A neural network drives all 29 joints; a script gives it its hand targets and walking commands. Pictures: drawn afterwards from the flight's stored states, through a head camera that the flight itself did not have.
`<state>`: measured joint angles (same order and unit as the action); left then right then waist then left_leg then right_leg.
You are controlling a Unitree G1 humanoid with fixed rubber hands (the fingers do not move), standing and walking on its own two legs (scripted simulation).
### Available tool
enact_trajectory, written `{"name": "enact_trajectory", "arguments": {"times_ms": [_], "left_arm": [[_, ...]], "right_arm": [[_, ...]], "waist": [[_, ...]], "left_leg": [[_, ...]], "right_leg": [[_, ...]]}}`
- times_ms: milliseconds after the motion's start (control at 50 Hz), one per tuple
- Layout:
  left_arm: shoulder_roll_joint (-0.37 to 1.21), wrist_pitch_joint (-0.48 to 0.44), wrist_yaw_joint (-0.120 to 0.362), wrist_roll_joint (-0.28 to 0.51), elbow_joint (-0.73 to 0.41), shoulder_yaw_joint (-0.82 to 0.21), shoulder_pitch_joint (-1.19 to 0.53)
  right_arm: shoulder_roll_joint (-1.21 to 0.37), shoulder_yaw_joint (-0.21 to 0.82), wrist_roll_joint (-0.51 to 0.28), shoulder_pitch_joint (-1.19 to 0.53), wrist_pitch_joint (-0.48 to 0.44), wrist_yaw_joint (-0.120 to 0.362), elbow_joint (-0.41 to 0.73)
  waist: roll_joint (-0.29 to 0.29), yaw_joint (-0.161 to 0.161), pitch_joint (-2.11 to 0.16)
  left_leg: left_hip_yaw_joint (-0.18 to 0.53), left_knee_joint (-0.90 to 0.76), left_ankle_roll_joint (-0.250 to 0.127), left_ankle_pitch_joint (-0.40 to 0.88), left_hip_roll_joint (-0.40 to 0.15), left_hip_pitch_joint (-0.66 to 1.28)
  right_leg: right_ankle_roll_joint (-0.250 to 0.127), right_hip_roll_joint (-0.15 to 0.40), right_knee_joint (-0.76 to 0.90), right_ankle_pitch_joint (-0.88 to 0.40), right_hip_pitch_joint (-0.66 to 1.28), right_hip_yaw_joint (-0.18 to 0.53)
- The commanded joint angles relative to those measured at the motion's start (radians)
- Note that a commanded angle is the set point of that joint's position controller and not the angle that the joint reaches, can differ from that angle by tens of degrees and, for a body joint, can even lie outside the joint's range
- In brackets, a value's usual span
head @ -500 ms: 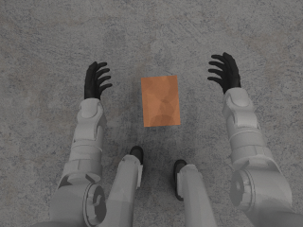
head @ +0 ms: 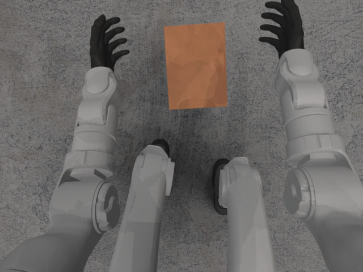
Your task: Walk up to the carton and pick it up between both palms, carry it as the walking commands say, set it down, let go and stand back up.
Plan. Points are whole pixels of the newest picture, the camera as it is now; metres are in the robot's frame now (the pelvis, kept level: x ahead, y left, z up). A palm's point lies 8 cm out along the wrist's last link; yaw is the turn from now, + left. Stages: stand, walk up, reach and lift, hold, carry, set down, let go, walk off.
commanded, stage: reach and lift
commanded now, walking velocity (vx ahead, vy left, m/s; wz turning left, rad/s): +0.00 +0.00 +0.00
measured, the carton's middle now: (195, 72) +0.50 +0.03 -0.42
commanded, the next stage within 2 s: none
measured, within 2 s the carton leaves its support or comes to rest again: neither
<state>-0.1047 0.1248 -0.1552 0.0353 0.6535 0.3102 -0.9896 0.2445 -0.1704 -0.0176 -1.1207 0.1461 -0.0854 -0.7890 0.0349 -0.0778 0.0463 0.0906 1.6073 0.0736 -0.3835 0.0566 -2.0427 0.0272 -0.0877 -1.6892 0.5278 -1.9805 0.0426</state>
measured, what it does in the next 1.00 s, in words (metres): lowers itself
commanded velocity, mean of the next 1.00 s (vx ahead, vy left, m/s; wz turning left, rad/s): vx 0.00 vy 0.00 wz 0.00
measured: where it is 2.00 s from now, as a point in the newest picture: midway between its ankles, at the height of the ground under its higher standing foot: (188, 186)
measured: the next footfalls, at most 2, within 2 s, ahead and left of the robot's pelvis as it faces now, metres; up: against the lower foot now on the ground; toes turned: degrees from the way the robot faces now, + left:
none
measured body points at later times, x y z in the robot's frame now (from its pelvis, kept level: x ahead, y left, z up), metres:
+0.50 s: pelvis -0.03 +0.00 -0.12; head +0.34 +0.00 +0.12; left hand +0.48 +0.21 -0.30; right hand +0.53 -0.12 -0.31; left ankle +0.13 +0.14 -0.48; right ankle +0.08 -0.12 -0.48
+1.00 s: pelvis +0.00 +0.00 -0.15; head +0.37 -0.02 +0.11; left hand +0.51 +0.21 -0.34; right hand +0.54 -0.12 -0.35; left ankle +0.13 +0.14 -0.48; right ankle +0.08 -0.12 -0.48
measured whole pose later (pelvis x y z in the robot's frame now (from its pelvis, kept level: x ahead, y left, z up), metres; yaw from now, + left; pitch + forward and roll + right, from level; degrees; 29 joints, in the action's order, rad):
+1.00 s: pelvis +0.00 +0.00 -0.15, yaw +0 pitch +39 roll +2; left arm -0.28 -0.05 -0.12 0.23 1.23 0.20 -1.35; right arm 0.30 0.05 -0.15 -1.37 0.00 -0.09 -1.14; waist -0.02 -0.07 0.27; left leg 0.03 2.16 0.06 -0.52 0.02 -2.33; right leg 0.03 -0.08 -2.26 0.67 -2.28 0.05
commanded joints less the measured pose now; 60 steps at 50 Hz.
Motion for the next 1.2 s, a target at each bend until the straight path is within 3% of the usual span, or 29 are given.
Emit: {"name": "enact_trajectory", "arguments": {"times_ms": [0, 20, 60, 80, 120, 180, 200, 240, 260, 300, 340, 380, 420, 460, 480, 520, 560, 640, 680, 700, 720, 740, 800, 900, 940, 980, 1000, 1020, 1180], "left_arm": [[-0.118, -0.017, -0.018, 0.037, -0.154, -0.030, -0.333], [-0.142, -0.021, -0.019, 0.048, -0.275, -0.043, -0.363], [-0.165, -0.008, -0.030, 0.060, -0.168, -0.041, -0.391], [-0.165, 0.000, -0.033, 0.097, -0.272, -0.057, -0.418], [-0.169, 0.004, -0.039, 0.086, -0.164, -0.068, -0.393], [-0.189, 0.012, -0.059, 0.130, -0.307, -0.074, -0.492], [-0.200, 0.021, -0.061, 0.134, -0.173, -0.066, -0.463], [-0.162, 0.027, -0.069, 0.148, -0.184, -0.078, -0.491], [-0.199, 0.011, -0.074, 0.135, -0.212, -0.062, -0.458], [-0.223, -0.004, -0.079, 0.130, -0.313, -0.062, -0.535], [-0.176, -0.015, -0.063, 0.157, -0.060, -0.081, -0.501], [-0.165, -0.026, -0.041, 0.170, 0.008, -0.101, -0.505], [-0.173, -0.040, -0.036, 0.169, -0.020, -0.102, -0.540], [-0.193, -0.060, -0.025, 0.179, 0.115, -0.085, -0.556], [-0.198, -0.070, -0.023, 0.185, 0.132, -0.083, -0.551], [-0.198, -0.078, -0.005, 0.191, 0.264, -0.083, -0.566], [-0.216, -0.099, -0.001, 0.189, 0.184, -0.094, -0.622], [-0.203, -0.122, 0.030, 0.210, 0.383, -0.104, -0.606], [-0.230, -0.149, 0.035, 0.229, 0.326, -0.094, -0.639], [-0.208, -0.165, 0.036, 0.241, 0.276, -0.120, -0.681], [-0.223, -0.166, 0.039, 0.238, 0.402, -0.099, -0.615], [-0.199, -0.169, 0.041, 0.247, 0.377, -0.124, -0.635], [-0.221, -0.192, 0.034, 0.227, 0.392, -0.088, -0.584], [-0.187, -0.196, 0.030, 0.193, 0.484, -0.102, -0.448], [-0.186, -0.206, 0.030, 0.177, 0.471, -0.094, -0.419], [-0.175, -0.215, 0.021, 0.171, 0.468, -0.079, -0.404], [-0.150, -0.212, 0.023, 0.197, 0.461, -0.107, -0.404], [-0.178, -0.225, 0.018, 0.177, 0.426, -0.073, -0.396], [-0.068, -0.225, 0.035, 0.254, 0.403, -0.170, -0.443]], "right_arm": [[0.150, 0.024, -0.041, -0.381, -0.022, -0.017, 0.113], [0.162, 0.034, -0.048, -0.428, -0.017, -0.019, 0.235], [0.162, 0.055, -0.100, -0.439, -0.003, -0.022, 0.115], [0.187, 0.073, -0.099, -0.482, -0.002, -0.030, 0.230], [0.197, 0.080, -0.118, -0.483, 0.004, -0.024, 0.129], [0.237, 0.082, -0.138, -0.545, 0.007, -0.049, 0.229], [0.234, 0.099, -0.134, -0.551, 0.015, -0.055, 0.109], [0.239, 0.086, -0.129, -0.563, 0.016, -0.047, 0.076], [0.252, 0.093, -0.138, -0.567, 0.005, -0.051, 0.184], [0.290, 0.063, -0.145, -0.624, -0.017, -0.063, 0.278], [0.265, 0.075, -0.155, -0.588, -0.036, -0.050, 0.061], [0.225, 0.106, -0.144, -0.606, -0.051, -0.033, 0.037], [0.204, 0.149, -0.169, -0.650, -0.067, -0.028, 0.088], [0.205, 0.136, -0.152, -0.648, -0.079, -0.028, -0.062], [0.187, 0.157, -0.149, -0.649, -0.085, -0.022, -0.069], [0.190, 0.169, -0.141, -0.635, -0.086, -0.013, -0.192], [0.197, 0.154, -0.146, -0.698, -0.101, -0.018, -0.102], [0.144, 0.198, -0.142, -0.666, -0.109, -0.007, -0.317], [0.130, 0.224, -0.154, -0.703, -0.133, -0.013, -0.180], [0.118, 0.234, -0.161, -0.728, -0.143, -0.013, -0.156], [0.125, 0.237, -0.155, -0.716, -0.151, -0.016, -0.177], [0.121, 0.247, -0.161, -0.740, -0.158, -0.011, -0.136], [0.100, 0.263, -0.162, -0.682, -0.163, -0.014, -0.138], [0.135, 0.214, -0.125, -0.508, -0.169, -0.011, -0.249], [0.124, 0.196, -0.126, -0.466, -0.176, -0.011, -0.244], [0.129, 0.210, -0.131, -0.463, -0.184, -0.008, -0.230], [0.122, 0.202, -0.129, -0.444, -0.188, -0.006, -0.232], [0.112, 0.208, -0.131, -0.435, -0.191, -0.008, -0.211], [0.043, 0.313, -0.183, -0.523, -0.211, -0.002, -0.094]], "waist": [[0.011, -0.034, -1.344], [0.029, -0.033, -1.514], [-0.007, -0.053, -1.408], [0.037, -0.026, -1.585], [-0.012, -0.058, -1.487], [-0.017, -0.015, -1.753], [0.006, -0.024, -1.628], [-0.001, 0.022, -1.695], [-0.012, -0.020, -1.730], [-0.029, -0.005, -1.795], [-0.037, 0.003, -1.399], [0.017, 0.026, -1.297], [0.037, -0.004, -1.371], [0.062, 0.020, -1.209], [0.074, -0.003, -1.193], [0.072, 0.023, -1.012], [0.044, 0.016, -1.093], [0.046, -0.021, -0.856], [0.104, 0.000, -1.017], [0.104, -0.021, -1.028], [0.129, -0.016, -0.946], [0.143, 0.004, -0.976], [0.153, -0.036, -0.978], [0.092, 0.003, -0.859], [0.030, -0.011, -0.840], [0.042, -0.033, -0.872], [0.046, 0.005, -0.868], [0.060, -0.026, -0.873], [0.160, -0.009, -0.926]], "left_leg": [[-0.211, -0.025, 0.012, 0.138, 0.025, 0.724], [-0.204, -0.007, 0.010, 0.220, 0.027, 0.807], [-0.210, 0.026, 0.001, 0.134, 0.021, 0.775], [-0.203, 0.043, 0.001, 0.184, 0.024, 0.863], [-0.205, 0.078, 0.001, 0.151, 0.019, 0.824], [-0.196, 0.137, 0.005, 0.256, 0.020, 0.994], [-0.200, 0.162, -0.005, 0.203, 0.019, 0.900], [-0.179, 0.180, -0.001, 0.249, 0.021, 0.962], [-0.185, 0.216, -0.004, 0.357, 0.029, 1.003], [-0.179, 0.255, -0.006, 0.456, 0.031, 1.058], [-0.174, 0.265, -0.016, 0.284, 0.011, 0.865], [-0.175, 0.281, -0.024, 0.223, 0.010, 0.734], [-0.186, 0.309, -0.016, 0.275, 0.009, 0.767], [-0.190, 0.336, -0.015, 0.168, -0.003, 0.614], [-0.194, 0.346, -0.010, 0.183, -0.001, 0.590], [-0.177, 0.362, -0.013, 0.099, -0.020, 0.512], [-0.176, 0.376, -0.010, 0.136, -0.019, 0.494], [-0.179, 0.406, -0.012, 0.064, -0.024, 0.319], [-0.170, 0.444, -0.011, 0.181, -0.031, 0.366], [-0.171, 0.445, -0.005, 0.226, -0.022, 0.365], [-0.167, 0.463, -0.009, 0.225, -0.032, 0.309], [-0.155, 0.464, -0.021, 0.245, -0.028, 0.330], [-0.166, 0.467, -0.010, 0.270, -0.026, 0.273], [-0.146, 0.451, -0.003, 0.307, -0.019, 0.312], [-0.140, 0.445, -0.004, 0.340, -0.014, 0.333], [-0.150, 0.456, -0.001, 0.373, -0.004, 0.340], [-0.129, 0.441, -0.010, 0.391, -0.008, 0.380], [-0.142, 0.452, -0.009, 0.402, -0.001, 0.354], [-0.116, 0.441, -0.021, 0.402, -0.007, 0.320]], "right_leg": [[-0.010, -0.023, 0.131, -0.138, 0.536, -0.095], [0.001, -0.026, 0.112, -0.219, 0.625, -0.097], [-0.005, -0.023, 0.074, -0.131, 0.531, -0.101], [-0.002, -0.024, 0.060, -0.172, 0.623, -0.111], [-0.005, -0.017, 0.017, -0.120, 0.542, -0.104], [-0.012, -0.022, -0.054, -0.233, 0.688, -0.130], [-0.008, -0.010, -0.068, -0.167, 0.638, -0.113], [-0.024, -0.018, -0.104, -0.241, 0.682, -0.122], [-0.015, -0.021, -0.131, -0.313, 0.682, -0.121], [-0.018, -0.024, -0.165, -0.382, 0.676, -0.122], [-0.013, 0.001, -0.175, -0.194, 0.454, -0.114], [-0.002, 0.012, -0.179, -0.173, 0.450, -0.099], [0.001, 0.007, -0.185, -0.231, 0.513, -0.094], [0.003, 0.015, -0.212, -0.155, 0.466, -0.081], [0.011, 0.025, -0.211, -0.162, 0.478, -0.062], [0.011, 0.043, -0.208, -0.076, 0.351, -0.048], [0.015, 0.043, -0.223, -0.120, 0.380, -0.039], [0.013, 0.058, -0.234, -0.044, 0.251, -0.011], [0.024, 0.048, -0.251, -0.185, 0.368, -0.010], [0.019, 0.047, -0.269, -0.222, 0.351, -0.017], [0.024, 0.049, -0.265, -0.228, 0.313, -0.004], [0.027, 0.047, -0.280, -0.259, 0.327, -0.020], [0.025, 0.044, -0.294, -0.314, 0.342, 0.002], [0.023, 0.039, -0.302, -0.287, 0.165, -0.029], [0.017, 0.031, -0.307, -0.310, 0.125, -0.027], [0.014, 0.034, -0.305, -0.330, 0.118, -0.013], [0.012, 0.033, -0.314, -0.338, 0.105, -0.037], [0.013, 0.031, -0.311, -0.344, 0.094, -0.016], [0.013, 0.037, -0.317, -0.404, 0.199, -0.027]]}}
